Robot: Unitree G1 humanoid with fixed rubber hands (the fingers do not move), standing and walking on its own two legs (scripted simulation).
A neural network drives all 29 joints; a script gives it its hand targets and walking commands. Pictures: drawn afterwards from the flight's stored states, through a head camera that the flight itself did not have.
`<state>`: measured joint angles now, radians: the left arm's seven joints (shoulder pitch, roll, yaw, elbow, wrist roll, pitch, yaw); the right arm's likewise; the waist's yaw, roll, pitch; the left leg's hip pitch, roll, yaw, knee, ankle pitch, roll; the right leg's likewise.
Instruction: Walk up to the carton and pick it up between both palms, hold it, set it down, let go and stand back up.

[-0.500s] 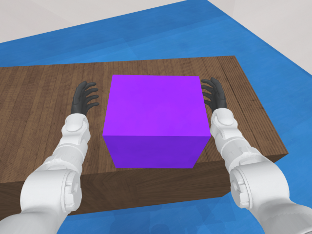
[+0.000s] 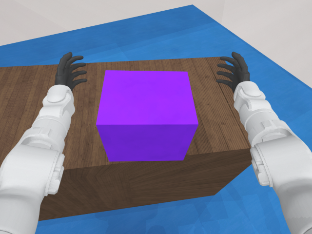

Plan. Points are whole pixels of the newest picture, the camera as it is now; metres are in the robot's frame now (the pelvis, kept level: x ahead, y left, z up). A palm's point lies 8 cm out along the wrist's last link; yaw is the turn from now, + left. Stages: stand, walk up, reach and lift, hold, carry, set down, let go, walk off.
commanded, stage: set down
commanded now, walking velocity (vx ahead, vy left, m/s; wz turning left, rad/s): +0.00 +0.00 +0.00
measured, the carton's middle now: (146, 118) +0.43 +0.04 +0.01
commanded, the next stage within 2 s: none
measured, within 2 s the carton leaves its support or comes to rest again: neither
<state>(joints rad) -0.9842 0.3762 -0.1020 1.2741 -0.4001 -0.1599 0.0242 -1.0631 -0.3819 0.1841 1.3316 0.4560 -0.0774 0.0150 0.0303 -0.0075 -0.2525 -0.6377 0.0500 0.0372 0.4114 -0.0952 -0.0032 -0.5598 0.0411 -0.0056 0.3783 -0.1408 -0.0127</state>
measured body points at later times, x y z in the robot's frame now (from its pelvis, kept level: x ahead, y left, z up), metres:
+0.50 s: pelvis +0.02 +0.00 +0.01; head +0.02 +0.02 +0.46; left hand +0.44 +0.27 +0.18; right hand +0.47 -0.19 +0.18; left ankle +0.04 +0.12 -0.74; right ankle +0.01 -0.11 -0.74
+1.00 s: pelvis +0.02 +0.00 +0.01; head +0.01 +0.01 +0.46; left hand +0.37 +0.26 +0.10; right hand +0.39 -0.19 +0.10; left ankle +0.04 +0.12 -0.74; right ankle +0.01 -0.11 -0.74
